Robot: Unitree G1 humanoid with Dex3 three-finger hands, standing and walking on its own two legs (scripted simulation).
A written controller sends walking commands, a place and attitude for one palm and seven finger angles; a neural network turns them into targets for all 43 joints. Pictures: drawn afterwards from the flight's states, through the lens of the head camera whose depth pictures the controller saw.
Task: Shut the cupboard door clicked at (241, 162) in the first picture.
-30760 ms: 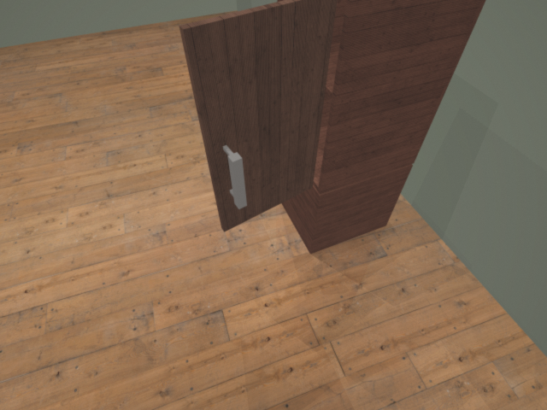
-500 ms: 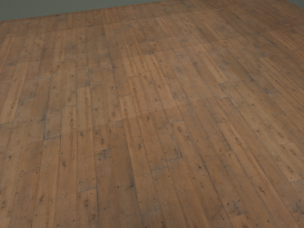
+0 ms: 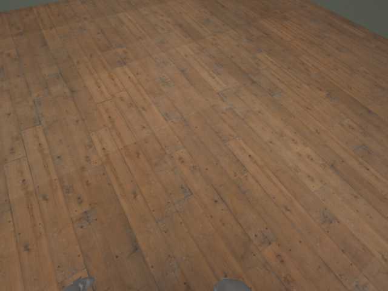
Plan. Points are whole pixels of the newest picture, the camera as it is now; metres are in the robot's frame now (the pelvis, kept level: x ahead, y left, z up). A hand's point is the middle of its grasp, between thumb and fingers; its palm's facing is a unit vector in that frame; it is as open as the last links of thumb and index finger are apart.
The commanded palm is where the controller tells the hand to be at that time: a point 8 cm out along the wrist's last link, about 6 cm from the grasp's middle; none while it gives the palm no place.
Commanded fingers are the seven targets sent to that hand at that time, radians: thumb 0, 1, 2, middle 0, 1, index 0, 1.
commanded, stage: turn to face it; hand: left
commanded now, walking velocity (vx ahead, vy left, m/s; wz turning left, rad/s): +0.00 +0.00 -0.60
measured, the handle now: out of the picture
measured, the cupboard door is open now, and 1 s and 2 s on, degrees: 61 61 61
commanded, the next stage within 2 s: none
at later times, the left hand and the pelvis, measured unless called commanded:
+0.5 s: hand (128, 277) +0.17 +0.16 -0.17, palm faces -0.27 -0.94 -0.23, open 7.4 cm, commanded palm none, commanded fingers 0.00 0.90 0.90 -0.20 -0.30 -0.20 -0.30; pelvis +0.03 -0.02 -0.01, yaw -17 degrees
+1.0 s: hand (168, 246) +0.24 +0.07 -0.15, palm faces -0.55 -0.79 -0.27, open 7.4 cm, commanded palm none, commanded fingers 0.00 0.90 0.90 -0.20 -0.30 -0.20 -0.30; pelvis +0.04 -0.05 -0.01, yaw -35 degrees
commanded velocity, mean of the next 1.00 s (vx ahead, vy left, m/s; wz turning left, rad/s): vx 0.00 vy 0.00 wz -0.60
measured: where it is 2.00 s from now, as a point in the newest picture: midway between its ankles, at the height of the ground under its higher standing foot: outside the picture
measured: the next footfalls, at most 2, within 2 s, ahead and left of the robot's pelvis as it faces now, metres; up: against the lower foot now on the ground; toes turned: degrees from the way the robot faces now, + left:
right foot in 0.20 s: +0.03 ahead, -0.14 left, +0.00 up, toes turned -12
left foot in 0.52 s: +0.13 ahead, +0.09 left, +0.00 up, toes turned -15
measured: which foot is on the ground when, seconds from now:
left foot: down 0.00-0.18, up 0.20-0.50, down 0.52-0.84, up 0.86-1.00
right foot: up 0.00-0.18, down 0.20-0.52, up 0.54-0.84, down 0.86-1.00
